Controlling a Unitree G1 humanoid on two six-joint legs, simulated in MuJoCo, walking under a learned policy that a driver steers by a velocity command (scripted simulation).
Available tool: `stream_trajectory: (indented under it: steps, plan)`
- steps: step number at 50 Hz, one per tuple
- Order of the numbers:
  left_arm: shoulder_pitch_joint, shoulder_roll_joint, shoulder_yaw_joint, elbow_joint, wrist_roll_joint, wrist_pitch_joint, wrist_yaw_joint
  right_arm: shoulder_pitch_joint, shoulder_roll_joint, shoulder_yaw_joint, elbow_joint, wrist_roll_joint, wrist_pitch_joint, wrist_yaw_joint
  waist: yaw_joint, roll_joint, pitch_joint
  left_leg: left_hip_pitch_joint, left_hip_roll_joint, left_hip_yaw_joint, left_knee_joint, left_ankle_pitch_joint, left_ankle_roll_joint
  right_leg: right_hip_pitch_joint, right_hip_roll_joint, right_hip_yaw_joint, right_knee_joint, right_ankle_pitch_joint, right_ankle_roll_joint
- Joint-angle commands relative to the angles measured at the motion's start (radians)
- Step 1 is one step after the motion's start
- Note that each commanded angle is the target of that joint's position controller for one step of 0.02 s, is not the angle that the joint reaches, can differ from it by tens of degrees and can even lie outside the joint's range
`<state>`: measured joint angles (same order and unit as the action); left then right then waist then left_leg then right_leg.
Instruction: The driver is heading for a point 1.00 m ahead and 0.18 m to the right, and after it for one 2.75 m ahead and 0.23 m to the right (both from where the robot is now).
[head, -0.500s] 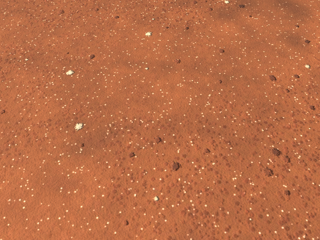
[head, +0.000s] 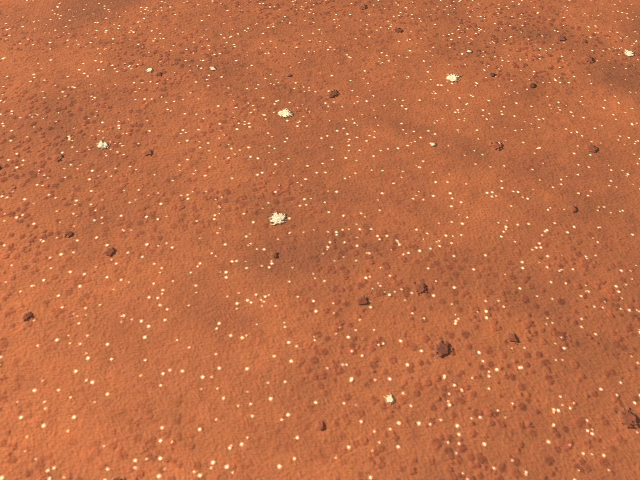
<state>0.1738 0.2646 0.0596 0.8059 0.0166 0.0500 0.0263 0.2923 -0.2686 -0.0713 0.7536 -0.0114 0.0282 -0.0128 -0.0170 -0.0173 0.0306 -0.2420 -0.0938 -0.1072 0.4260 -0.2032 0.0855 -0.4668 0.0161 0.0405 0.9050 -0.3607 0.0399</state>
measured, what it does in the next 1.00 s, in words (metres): walks ahead, turning right: right foot, then left foot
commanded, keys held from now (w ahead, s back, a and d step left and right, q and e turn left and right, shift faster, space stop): no key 0.04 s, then e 0.32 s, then w+e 0.44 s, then w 0.02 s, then w+q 0.18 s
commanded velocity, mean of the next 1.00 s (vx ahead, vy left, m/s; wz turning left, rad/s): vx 0.21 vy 0.00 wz -0.24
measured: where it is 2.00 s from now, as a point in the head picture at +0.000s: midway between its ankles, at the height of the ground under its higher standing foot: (425, 375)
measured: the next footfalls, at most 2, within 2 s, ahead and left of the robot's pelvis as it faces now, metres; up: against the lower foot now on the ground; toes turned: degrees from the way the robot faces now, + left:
right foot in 0.18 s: +0.05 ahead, -0.12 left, +0.00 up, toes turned +4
left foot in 0.46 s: +0.01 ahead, +0.08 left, +0.00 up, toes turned -11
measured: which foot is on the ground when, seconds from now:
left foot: down 0.00-0.18, up 0.20-0.44, down 0.46-0.88, up 0.90-1.00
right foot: up 0.00-0.16, down 0.18-0.48, up 0.50-0.86, down 0.88-1.00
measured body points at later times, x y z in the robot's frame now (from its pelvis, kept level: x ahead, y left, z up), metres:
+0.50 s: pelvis +0.01 -0.02 -0.01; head +0.02 -0.02 +0.44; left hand +0.14 +0.24 -0.13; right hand +0.07 -0.31 -0.12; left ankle -0.03 +0.08 -0.75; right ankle +0.01 -0.12 -0.74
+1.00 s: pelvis +0.18 -0.14 -0.02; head +0.21 -0.16 +0.43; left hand +0.42 +0.03 -0.12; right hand +0.07 -0.37 -0.16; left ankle +0.08 +0.04 -0.65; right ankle +0.20 -0.22 -0.75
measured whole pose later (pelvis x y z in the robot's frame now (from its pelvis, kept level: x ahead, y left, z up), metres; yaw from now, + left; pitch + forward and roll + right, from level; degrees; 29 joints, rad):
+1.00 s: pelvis +0.18 -0.14 -0.02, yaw -19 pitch +1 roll +0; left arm 0.12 0.24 0.03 0.75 0.04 -0.04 -0.03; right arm 0.41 -0.24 -0.03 0.92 0.00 -0.05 0.01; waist -0.07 0.01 0.07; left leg -0.28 0.05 -0.01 1.15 -0.37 0.06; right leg -0.35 0.03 -0.10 0.56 -0.21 -0.09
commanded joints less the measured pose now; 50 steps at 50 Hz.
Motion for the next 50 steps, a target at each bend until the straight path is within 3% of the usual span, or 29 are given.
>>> stream_trajectory:
  steps: [1,6,8,9,10,11,12,15,18,19,21,23,24,25,26,27,29,31,36,40,42,43,44,45,46,47,48,49,50]
  plan:
    - [-0.043,0.064,0.005,-0.081,-0.006,-0.018,0.005,0.061,-0.155,-0.041,-0.045,-0.007,-0.004,-0.002,-0.032,0.142,-0.071,0.176,0.268,-0.279,-0.062,0.349,0.168,-0.08,0.007,-0.001,-0.076,-0.038,-0.006]
    - [0.024,0.044,-0.01,-0.059,-0.016,-0.023,0.009,-0.021,-0.108,-0.011,-0.046,-0.016,-0.004,-0.003,-0.001,0.139,-0.096,0.061,0.25,-0.245,-0.034,0.405,0.122,0.19,0.012,-0.04,-0.302,-0.006,-0.049]
    - [0.057,0.011,-0.026,-0.034,-0.006,-0.036,0.009,-0.027,-0.058,0.018,-0.026,-0.008,-0.007,-0.011,0.026,0.083,-0.086,-0.04,0.211,-0.207,-0.023,0.218,0.04,0.403,-0.023,0.011,-0.608,0.222,-0.069]
    - [0.044,0.068,-0.022,-0.04,0.013,-0.049,0.013,0.022,-0.026,0.029,-0.021,-0.014,-0.013,-0.011,-0.012,-0.05,-0.09,-0.082,0.144,-0.137,0.058,0.044,-0.008,0.459,-0.179,0.216,-0.675,0.249,-0.093]
    - [-0.034,0.145,-0.015,-0.064,0.009,-0.055,0.006,0.059,-0.042,0.024,-0.016,-0.003,-0.011,-0.014,-0.064,-0.13,-0.048,-0.077,0.043,-0.034,0.033,-0.124,-0.04,0.348,-0.298,0.338,-0.65,0.436,-0.178]
    - [-0.046,0.123,-0.016,-0.053,0.0,-0.055,-0.006,0.028,-0.079,0.019,0.004,-0.011,-0.004,-0.021,-0.041,-0.135,-0.043,0.03,0.066,-0.007,0.011,-0.127,-0.049,0.257,-0.281,0.329,-0.626,0.397,-0.216]
    - [-0.055,0.12,-0.014,-0.055,-0.005,-0.056,-0.016,-0.017,-0.1,0.012,0.002,-0.011,-0.005,-0.023,-0.028,-0.136,-0.018,0.047,0.053,-0.004,0.01,-0.072,-0.049,0.236,-0.216,0.301,-0.619,0.342,-0.191]
    - [-0.014,0.156,0.004,-0.045,-0.014,-0.051,-0.015,-0.044,-0.107,0.006,0.001,-0.006,-0.015,-0.019,-0.006,-0.17,-0.032,0.013,0.043,0.038,0.062,-0.05,-0.068,0.281,-0.161,0.303,-0.579,0.388,-0.179]
    - [0.029,0.165,0.021,-0.044,-0.011,-0.041,-0.018,-0.039,-0.081,0.009,0.006,-0.001,-0.021,-0.032,0.012,-0.131,-0.054,-0.055,0.026,0.075,0.142,-0.153,-0.079,0.332,-0.184,0.375,-0.531,0.511,-0.232]
    - [0.05,0.163,0.025,-0.038,-0.009,-0.037,-0.018,-0.037,-0.068,0.012,0.002,-0.004,-0.023,-0.032,0.015,-0.129,-0.081,-0.071,0.017,0.082,0.155,-0.235,-0.074,0.353,-0.185,0.405,-0.538,0.406,-0.251]
    - [0.065,0.172,0.041,-0.03,-0.003,-0.023,-0.02,-0.056,-0.056,0.017,-0.017,-0.01,-0.033,-0.024,0.015,-0.117,-0.066,-0.074,0.014,0.072,0.134,-0.294,-0.052,0.317,-0.16,0.463,-0.569,0.023,-0.267]
    - [-0.045,0.16,0.048,-0.067,-0.007,-0.01,-0.026,0.019,-0.06,0.018,-0.005,-0.009,-0.05,-0.023,-0.059,-0.081,-0.018,0.14,0.057,0.017,-0.051,-0.249,-0.006,0.068,-0.075,0.423,-0.549,-0.256,-0.211]
    - [-0.12,0.112,0.038,-0.114,-0.019,-0.015,-0.031,0.098,-0.145,-0.001,0.008,-0.017,-0.057,-0.032,-0.106,0.065,-0.001,0.318,0.203,-0.163,-0.179,-0.38,0.049,-0.172,0.028,0.284,-0.408,-0.29,-0.135]
    - [-0.172,0.068,0.026,-0.152,-0.018,-0.027,-0.035,0.147,-0.254,-0.032,0.031,-0.022,-0.063,-0.032,-0.126,0.265,0.04,0.373,0.425,-0.471,-0.336,-0.57,0.135,-0.355,0.148,0.06,-0.156,-0.199,-0.102]
    - [-0.174,0.12,0.034,-0.14,0.025,-0.04,-0.037,0.109,-0.211,-0.026,0.035,-0.03,-0.067,-0.034,-0.088,0.124,0.113,0.305,0.479,-0.456,-0.324,-0.481,0.157,-0.37,0.039,0.079,-0.019,-0.108,-0.101]
    - [-0.117,0.12,0.037,-0.118,0.022,-0.049,-0.048,0.063,-0.161,-0.012,0.021,-0.024,-0.074,-0.034,-0.039,0.074,0.097,0.274,0.447,-0.386,-0.31,-0.406,0.149,-0.321,0.014,0.088,0.025,-0.044,-0.096]
    - [-0.062,0.115,0.038,-0.093,0.023,-0.051,-0.07,0.017,-0.128,-0.002,0.014,-0.018,-0.09,-0.028,-0.009,0.107,0.076,0.286,0.362,-0.208,-0.312,-0.221,0.105,-0.302,-0.001,0.058,0.112,0.043,-0.075]
    - [-0.084,0.104,0.031,-0.104,0.021,-0.045,-0.089,0.051,-0.125,-0.002,0.027,-0.019,-0.101,-0.016,-0.028,0.124,0.066,0.292,0.326,-0.089,-0.304,-0.073,0.089,-0.307,-0.013,0.019,0.128,0.078,-0.061]
    - [-0.212,0.071,0.008,-0.173,0.022,-0.041,-0.119,0.129,-0.132,-0.002,0.07,-0.019,-0.109,0.002,-0.066,0.123,0.086,0.301,0.333,0.063,-0.274,0.177,0.075,-0.305,-0.045,-0.037,-0.01,0.163,-0.054]
    - [-0.275,0.064,-0.006,-0.218,0.024,-0.041,-0.127,0.152,-0.154,-0.004,0.099,-0.016,-0.108,0.002,-0.073,0.142,0.104,0.258,0.342,0.161,-0.235,0.318,0.047,-0.155,-0.032,-0.147,-0.196,0.135,-0.102]
    - [-0.212,0.064,-0.003,-0.204,0.029,-0.047,-0.111,0.183,-0.162,0.001,0.131,-0.009,-0.104,0.002,-0.037,0.148,0.058,0.228,0.349,0.195,-0.109,0.671,0.038,0.04,0.037,-0.186,-0.262,0.092,-0.149]
    - [-0.087,0.074,0.006,-0.164,0.031,-0.056,-0.097,0.194,-0.169,0.004,0.149,-0.006,-0.1,0.003,0.025,0.135,-0.01,0.213,0.345,0.214,0.036,0.837,0.033,0.198,0.078,-0.186,-0.306,0.098,-0.177]
    - [0.091,0.097,0.021,-0.102,0.038,-0.068,-0.08,0.189,-0.169,0.01,0.155,0.001,-0.098,0.003,0.11,0.106,-0.104,0.117,0.316,0.25,0.235,0.818,0.014,0.442,0.091,-0.166,-0.374,0.145,-0.202]
    - [0.248,0.184,0.045,-0.068,0.058,-0.078,-0.06,0.186,-0.112,0.03,0.119,0.017,-0.1,0.012,0.174,-0.006,-0.229,-0.15,0.256,0.257,0.539,0.444,-0.015,0.743,-0.146,0.116,-0.439,-0.058,-0.258]
    - [0.305,0.273,0.057,-0.063,0.045,-0.08,-0.049,0.227,-0.029,0.044,0.082,0.024,-0.101,0.022,0.14,-0.198,-0.374,-0.367,0.098,0.189,0.86,-0.356,-0.041,0.864,-0.477,0.624,-0.577,-0.058,-0.347]
    - [0.271,0.255,0.058,-0.054,0.015,-0.08,-0.039,0.09,-0.145,0.009,0.077,0.012,-0.099,0.015,0.174,-0.038,-0.289,-0.392,0.107,0.023,0.933,-0.252,-0.02,0.723,-0.428,0.594,-0.614,0.042,-0.327]
    - [0.184,0.209,0.042,-0.042,0.014,-0.086,-0.032,0.059,-0.115,0.014,0.06,0.023,-0.106,0.02,0.105,-0.043,-0.137,-0.397,0.144,0.017,0.895,-0.159,-0.009,0.571,-0.391,0.4,-0.626,0.139,-0.296]
    - [0.124,0.14,0.024,-0.042,0.015,-0.096,-0.036,0.076,-0.093,0.019,0.079,0.02,-0.108,0.024,0.064,-0.018,-0.07,-0.358,0.179,0.033,0.813,-0.108,-0.005,0.466,-0.334,0.279,-0.659,0.218,-0.253]
    - [0.084,0.104,0.012,-0.041,0.012,-0.107,-0.037,0.107,-0.082,0.017,0.104,0.006,-0.095,0.026,0.028,-0.039,-0.037,-0.313,0.193,0.041,0.764,-0.087,-0.009,0.398,-0.289,0.19,-0.684,0.253,-0.218]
